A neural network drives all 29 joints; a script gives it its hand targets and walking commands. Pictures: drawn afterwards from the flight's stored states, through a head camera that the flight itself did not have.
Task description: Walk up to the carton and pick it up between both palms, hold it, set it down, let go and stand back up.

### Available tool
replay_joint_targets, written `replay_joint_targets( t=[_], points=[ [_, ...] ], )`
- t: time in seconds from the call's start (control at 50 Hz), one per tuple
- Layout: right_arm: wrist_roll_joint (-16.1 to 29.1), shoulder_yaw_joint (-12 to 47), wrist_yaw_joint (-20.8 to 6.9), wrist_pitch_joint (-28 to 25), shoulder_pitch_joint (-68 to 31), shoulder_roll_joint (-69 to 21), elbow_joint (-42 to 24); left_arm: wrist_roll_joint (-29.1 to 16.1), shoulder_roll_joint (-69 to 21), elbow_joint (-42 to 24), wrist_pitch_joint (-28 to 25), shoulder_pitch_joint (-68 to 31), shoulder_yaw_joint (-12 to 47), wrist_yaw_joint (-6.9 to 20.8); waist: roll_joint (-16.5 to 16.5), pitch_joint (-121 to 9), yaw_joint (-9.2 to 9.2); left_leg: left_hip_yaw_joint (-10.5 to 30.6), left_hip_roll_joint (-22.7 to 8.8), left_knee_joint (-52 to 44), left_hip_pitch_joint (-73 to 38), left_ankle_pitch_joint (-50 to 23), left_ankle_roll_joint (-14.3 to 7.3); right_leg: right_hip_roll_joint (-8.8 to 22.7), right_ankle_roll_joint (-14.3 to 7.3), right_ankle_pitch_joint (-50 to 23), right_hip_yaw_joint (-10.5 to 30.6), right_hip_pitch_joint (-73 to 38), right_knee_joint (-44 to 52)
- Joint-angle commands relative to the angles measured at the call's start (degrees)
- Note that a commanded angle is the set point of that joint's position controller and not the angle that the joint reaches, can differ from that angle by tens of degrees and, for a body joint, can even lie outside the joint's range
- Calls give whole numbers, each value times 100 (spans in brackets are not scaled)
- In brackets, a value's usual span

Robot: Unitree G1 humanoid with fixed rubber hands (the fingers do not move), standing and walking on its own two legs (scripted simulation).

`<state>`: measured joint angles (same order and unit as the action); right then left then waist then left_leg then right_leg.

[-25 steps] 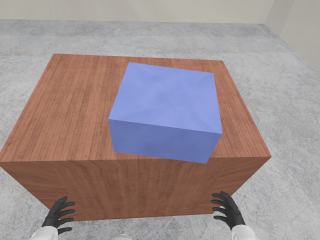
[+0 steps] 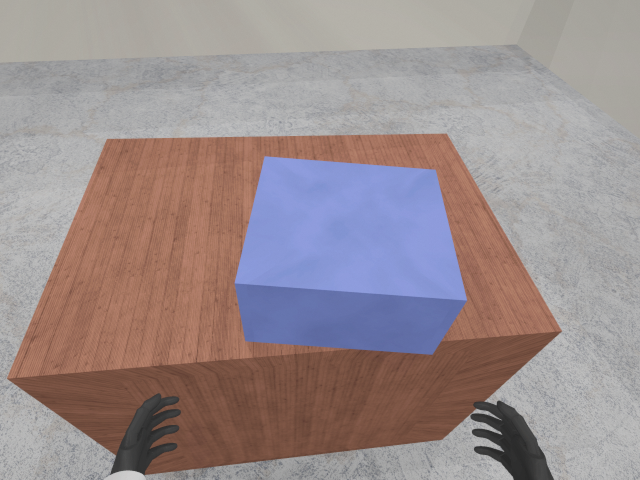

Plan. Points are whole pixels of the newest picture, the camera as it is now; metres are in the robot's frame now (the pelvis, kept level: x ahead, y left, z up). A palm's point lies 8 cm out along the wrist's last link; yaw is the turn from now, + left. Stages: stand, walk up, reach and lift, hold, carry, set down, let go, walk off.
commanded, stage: reach and lift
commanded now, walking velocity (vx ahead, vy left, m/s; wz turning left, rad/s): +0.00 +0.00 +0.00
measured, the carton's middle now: (345, 251) +0.47 +0.01 -0.02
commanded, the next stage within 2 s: none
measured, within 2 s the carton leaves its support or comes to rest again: neither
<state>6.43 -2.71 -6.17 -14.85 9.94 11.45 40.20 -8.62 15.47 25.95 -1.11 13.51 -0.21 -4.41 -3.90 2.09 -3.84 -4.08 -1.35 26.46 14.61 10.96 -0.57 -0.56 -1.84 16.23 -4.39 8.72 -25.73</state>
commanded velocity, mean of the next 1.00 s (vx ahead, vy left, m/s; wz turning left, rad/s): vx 0.00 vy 0.00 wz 0.00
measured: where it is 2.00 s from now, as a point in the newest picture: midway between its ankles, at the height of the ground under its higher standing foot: outside the picture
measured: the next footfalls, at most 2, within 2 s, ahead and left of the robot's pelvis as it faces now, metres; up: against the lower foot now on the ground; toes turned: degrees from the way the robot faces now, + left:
none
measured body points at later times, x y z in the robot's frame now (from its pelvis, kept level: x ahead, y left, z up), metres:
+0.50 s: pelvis +0.02 -0.01 +0.00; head +0.01 +0.01 +0.45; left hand +0.19 +0.25 -0.03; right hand +0.21 -0.23 -0.03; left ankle +0.04 +0.11 -0.74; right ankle -0.02 -0.10 -0.74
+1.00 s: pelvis +0.01 -0.02 +0.00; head +0.00 -0.01 +0.45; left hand +0.27 +0.25 +0.02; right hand +0.29 -0.23 +0.02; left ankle +0.04 +0.11 -0.74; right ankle -0.02 -0.10 -0.74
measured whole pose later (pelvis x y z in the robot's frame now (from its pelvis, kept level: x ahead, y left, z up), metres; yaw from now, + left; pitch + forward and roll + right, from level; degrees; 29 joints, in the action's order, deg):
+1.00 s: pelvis +0.01 -0.02 +0.00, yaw +0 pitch -1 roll +1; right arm 21.2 5.3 0.5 -11.8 -0.1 16.1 29.3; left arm -16.8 19.9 28.0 -8.2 0.1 -2.1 1.9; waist -2.3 -0.7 -2.0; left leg -4.3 -1.4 22.8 10.9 10.2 0.6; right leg -0.8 -2.6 16.8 -4.0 6.3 -24.3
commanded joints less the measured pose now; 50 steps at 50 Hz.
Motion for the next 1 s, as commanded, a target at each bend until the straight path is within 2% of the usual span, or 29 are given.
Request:
replay_joint_targets(
  t=[0.0,0.02,0.04,0.06,0.14,0.2,0.3,0.44,0.58,0.66,0.74,0.8,0.88,0.98],
  points=[
    [284,-180,55,-499,-348,1127,-706,85,610,-848,-509,-54,-318,97,516,-890,16,354,130,-189,-1477,-1945,290,-11,-35,-1105,367,542,748],
    [554,-102,-20,-628,12,1240,-623,146,474,-1341,-609,350,-283,29,884,-1248,124,482,65,-291,-1993,-2619,311,-150,-111,-1370,381,509,832],
    [606,-108,-55,-704,-22,1337,-548,200,441,-1340,-679,411,-317,14,827,-1174,102,558,55,-233,-2073,-2989,334,-185,-142,-1315,360,636,954],
    [614,-118,-50,-744,-27,1367,-513,209,420,-1281,-722,408,-337,20,717,-1086,164,575,52,-227,-2105,-3079,336,-193,-132,-1417,365,632,988],
    [645,-43,9,-821,5,1288,-672,155,459,-1127,-916,347,-403,115,492,-629,184,466,119,-316,-1918,-2599,282,-132,-75,-1256,407,693,1091],
    [715,-21,12,-848,-35,1225,-1005,30,526,-1223,-1155,206,-333,122,478,-439,143,404,106,-386,-1732,-2215,255,-75,-81,-953,457,735,1109],
    [869,83,45,-890,-86,1127,-1467,-213,692,-1186,-1582,-62,-248,124,516,-346,116,331,129,-401,-1518,-1727,243,35,-47,-840,568,736,1016],
    [1070,242,213,-1015,-176,1121,-1801,-503,995,-934,-2001,-308,-301,276,407,-547,106,302,202,-279,-1433,-1621,232,114,106,-1346,677,557,792],
    [1244,399,408,-1119,-399,1155,-1922,-689,1192,-786,-2180,-618,-428,486,272,-658,169,325,267,-194,-1419,-1743,232,140,247,-1838,724,447,650],
    [1244,428,480,-950,-827,1161,-1957,-816,1277,-667,-2026,-1149,-420,558,298,-554,187,314,238,-272,-1383,-1385,178,167,206,-1388,714,625,717],
    [1235,354,522,-534,-1452,1187,-2167,-970,1386,-732,-1671,-1861,-352,535,337,-649,167,306,160,-386,-1362,-1033,96,206,136,-873,695,781,803],
    [1325,356,565,-292,-1718,1219,-2328,-994,1508,-892,-1497,-2133,-401,512,370,-1015,162,326,157,-354,-1434,-1336,97,218,170,-1262,706,622,746],
    [1449,419,646,-57,-1979,1276,-2172,-879,1590,-890,-1183,-2391,-604,593,410,-1321,161,367,194,-326,-1557,-1831,101,232,237,-1905,732,386,712],
    [1527,388,721,206,-2414,1351,-2039,-763,1566,-933,-707,-2828,-742,664,436,-1434,199,370,190,-362,-1697,-1990,91,196,247,-1935,697,403,792]
  ],
)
